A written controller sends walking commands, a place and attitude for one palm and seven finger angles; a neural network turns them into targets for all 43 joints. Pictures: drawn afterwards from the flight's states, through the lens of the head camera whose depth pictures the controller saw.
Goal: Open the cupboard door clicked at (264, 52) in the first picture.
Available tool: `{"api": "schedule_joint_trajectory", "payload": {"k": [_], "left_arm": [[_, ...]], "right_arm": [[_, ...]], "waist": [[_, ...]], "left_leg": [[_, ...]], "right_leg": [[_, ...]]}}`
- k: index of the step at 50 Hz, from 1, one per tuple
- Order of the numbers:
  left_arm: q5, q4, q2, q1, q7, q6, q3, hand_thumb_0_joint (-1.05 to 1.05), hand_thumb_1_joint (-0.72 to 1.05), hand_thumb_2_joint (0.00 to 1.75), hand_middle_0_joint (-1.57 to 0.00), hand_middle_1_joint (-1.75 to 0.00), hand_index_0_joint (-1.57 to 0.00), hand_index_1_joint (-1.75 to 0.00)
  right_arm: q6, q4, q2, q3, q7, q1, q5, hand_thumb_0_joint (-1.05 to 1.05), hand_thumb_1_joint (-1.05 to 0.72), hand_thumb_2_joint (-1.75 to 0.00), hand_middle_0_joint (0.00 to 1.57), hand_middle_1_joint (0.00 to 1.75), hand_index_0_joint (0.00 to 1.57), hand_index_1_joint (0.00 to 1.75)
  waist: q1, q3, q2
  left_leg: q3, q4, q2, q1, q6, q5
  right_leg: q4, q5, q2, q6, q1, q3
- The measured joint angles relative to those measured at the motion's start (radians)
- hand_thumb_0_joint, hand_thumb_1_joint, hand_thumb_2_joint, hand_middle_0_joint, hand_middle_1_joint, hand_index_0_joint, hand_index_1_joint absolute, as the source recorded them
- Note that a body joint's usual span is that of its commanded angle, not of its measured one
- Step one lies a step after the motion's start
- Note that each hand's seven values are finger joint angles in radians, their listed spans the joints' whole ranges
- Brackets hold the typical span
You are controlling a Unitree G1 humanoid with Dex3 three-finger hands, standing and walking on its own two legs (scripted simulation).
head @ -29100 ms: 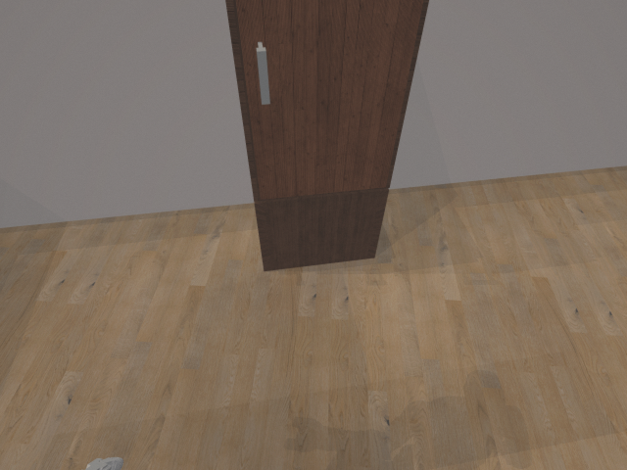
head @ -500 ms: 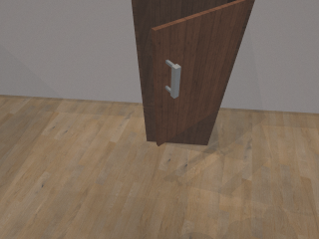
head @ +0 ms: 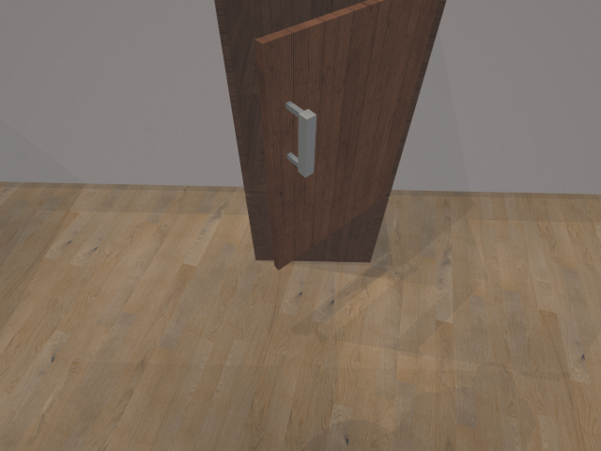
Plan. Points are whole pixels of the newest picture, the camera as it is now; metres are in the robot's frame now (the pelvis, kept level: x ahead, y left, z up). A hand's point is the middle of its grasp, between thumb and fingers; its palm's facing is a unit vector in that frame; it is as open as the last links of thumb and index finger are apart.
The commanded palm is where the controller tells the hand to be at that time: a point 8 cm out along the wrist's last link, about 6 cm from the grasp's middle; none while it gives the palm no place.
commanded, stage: walk to a spot facing it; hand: left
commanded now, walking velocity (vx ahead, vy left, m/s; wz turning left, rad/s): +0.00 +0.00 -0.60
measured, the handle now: (299, 139) +0.59 +0.05 +0.07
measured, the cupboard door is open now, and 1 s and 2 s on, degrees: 41 41 41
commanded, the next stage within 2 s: none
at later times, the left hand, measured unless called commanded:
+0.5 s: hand out of the picture +0.14 +0.15 -0.16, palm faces -0.24 -0.92 -0.30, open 7.4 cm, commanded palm none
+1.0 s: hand (250, 419) +0.19 +0.10 -0.16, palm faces -0.52 -0.82 -0.22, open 7.4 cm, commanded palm none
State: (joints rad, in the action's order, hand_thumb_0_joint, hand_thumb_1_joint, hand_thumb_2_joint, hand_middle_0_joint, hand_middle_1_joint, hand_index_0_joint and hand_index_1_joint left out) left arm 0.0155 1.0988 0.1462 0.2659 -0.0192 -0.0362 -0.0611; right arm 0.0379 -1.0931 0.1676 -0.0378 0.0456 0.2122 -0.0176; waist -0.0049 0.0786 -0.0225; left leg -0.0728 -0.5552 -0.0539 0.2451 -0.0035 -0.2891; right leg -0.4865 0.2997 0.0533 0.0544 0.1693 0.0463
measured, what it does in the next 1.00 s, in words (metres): steps on the spot, turning right: right foot, then left foot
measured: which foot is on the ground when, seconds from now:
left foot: down 0.00-0.38, up 0.40-0.72, down 0.74-1.00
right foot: down 0.00-0.08, up 0.10-0.38, down 0.40-0.74, up 0.76-1.00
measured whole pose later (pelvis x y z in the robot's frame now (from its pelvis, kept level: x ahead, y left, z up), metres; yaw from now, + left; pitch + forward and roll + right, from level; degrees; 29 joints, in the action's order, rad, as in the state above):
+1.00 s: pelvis +0.00 -0.03 +0.00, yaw -35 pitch +1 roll -1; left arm 0.02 0.91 0.25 0.13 0.04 -0.07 -0.08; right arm 0.02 -0.89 0.20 -0.03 0.03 0.22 -0.03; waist -0.02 0.13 -0.01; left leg -0.14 -0.52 -0.13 0.20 -0.04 -0.31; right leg -0.87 0.45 -0.02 -0.05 0.43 0.05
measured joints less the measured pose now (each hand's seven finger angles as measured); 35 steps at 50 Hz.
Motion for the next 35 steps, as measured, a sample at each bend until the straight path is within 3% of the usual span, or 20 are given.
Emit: {"api": "schedule_joint_trajectory", "payload": {"k": [5,8,11,13,17,20,23,26,30,35], "left_arm": [[-0.001,-0.029,0.029,-0.023,0.008,-0.020,-0.019,0.01,0.90,0.90,-0.20,-0.30,-0.20,-0.30],[0.003,-0.057,0.041,-0.057,0.018,-0.033,-0.027,0.01,0.90,0.90,-0.20,-0.30,-0.20,-0.30],[0.005,-0.090,0.058,-0.095,0.029,-0.034,-0.037,0.01,0.91,0.90,-0.20,-0.30,-0.20,-0.30],[0.005,-0.113,0.065,-0.117,0.035,-0.033,-0.038,0.01,0.91,0.90,-0.20,-0.30,-0.20,-0.30],[0.007,-0.150,0.075,-0.150,0.040,-0.022,-0.031,0.01,0.91,0.90,-0.19,-0.30,-0.20,-0.30],[0.010,-0.175,0.090,-0.149,0.041,-0.002,-0.027,0.01,0.91,0.90,-0.19,-0.30,-0.20,-0.30],[0.010,-0.177,0.070,-0.153,0.023,0.011,-0.019,0.01,0.91,0.90,-0.20,-0.30,-0.20,-0.30],[0.011,-0.178,0.057,-0.136,0.010,0.005,-0.014,0.00,0.90,0.90,-0.20,-0.30,-0.20,-0.30],[0.013,-0.169,0.047,-0.107,0.009,-0.001,-0.008,0.01,0.90,0.90,-0.20,-0.30,-0.20,-0.30],[0.012,-0.167,0.050,-0.085,0.015,-0.009,-0.011,0.01,0.90,0.90,-0.20,-0.30,-0.20,-0.30]], "right_arm": [[-0.010,0.038,0.000,-0.007,0.005,0.000,-0.004,0.00,-0.90,-0.90,0.20,0.30,0.20,0.30],[-0.026,0.067,0.009,-0.004,0.010,0.004,-0.012,0.00,-0.90,-0.90,0.20,0.30,0.20,0.30],[-0.028,0.080,0.015,-0.001,0.006,0.009,-0.017,0.00,-0.90,-0.90,0.21,0.30,0.20,0.30],[-0.027,0.086,0.021,-0.002,0.003,0.009,-0.019,0.00,-0.90,-0.90,0.21,0.30,0.20,0.30],[-0.021,0.102,0.036,-0.010,-0.010,0.003,-0.019,0.00,-0.90,-0.90,0.21,0.30,0.20,0.30],[-0.007,0.119,0.046,-0.019,-0.021,0.008,-0.010,0.00,-0.90,-0.90,0.21,0.30,0.20,0.30],[0.025,0.128,0.076,-0.033,-0.022,-0.036,0.000,0.01,-0.90,-0.90,0.21,0.30,0.20,0.30],[0.029,0.148,0.084,-0.038,-0.021,-0.079,0.003,0.01,-0.90,-0.90,0.20,0.30,0.20,0.30],[0.020,0.183,0.076,-0.035,-0.022,-0.107,0.007,0.01,-0.90,-0.90,0.20,0.30,0.20,0.30],[0.001,0.211,0.055,-0.023,-0.018,-0.124,0.015,0.00,-0.90,-0.90,0.20,0.30,0.20,0.30]], "waist": [[-0.005,0.010,0.037],[-0.007,0.024,0.027],[-0.009,0.034,0.019],[-0.008,0.039,0.009],[0.001,0.049,-0.016],[0.001,0.039,-0.012],[0.005,0.060,-0.039],[0.002,0.067,-0.025],[-0.002,0.053,0.004],[-0.016,0.037,0.037]], "left_leg": [[-0.058,-0.006,0.001,0.004,0.017,-0.012],[-0.093,0.017,-0.012,-0.001,0.028,0.000],[-0.121,0.053,-0.026,-0.015,0.022,0.021],[-0.138,0.066,-0.040,-0.021,0.014,0.028],[-0.169,0.032,-0.083,-0.014,-0.011,0.011],[-0.184,-0.087,-0.110,0.028,-0.038,-0.052],[-0.050,-0.378,-0.078,0.138,-0.047,-0.215],[0.007,-0.532,-0.033,0.206,-0.057,-0.189],[0.030,-0.470,0.000,0.208,-0.064,-0.164],[0.048,-0.218,0.031,0.127,-0.055,-0.125]], "right_leg": [[-0.095,0.034,-0.008,-0.019,0.063,-0.047],[-0.375,0.168,-0.018,-0.045,0.175,-0.046],[-0.509,0.171,-0.048,-0.070,0.241,-0.034],[-0.486,0.162,-0.070,-0.080,0.249,-0.023],[-0.302,0.130,-0.088,-0.078,0.202,0.002],[-0.114,-0.012,-0.089,-0.051,0.132,0.000],[-0.155,0.019,-0.055,-0.027,0.154,-0.020],[-0.110,-0.009,-0.036,-0.025,0.145,-0.063],[-0.051,-0.048,-0.018,-0.022,0.133,-0.115],[-0.040,-0.062,0.006,-0.035,0.143,-0.172]]}}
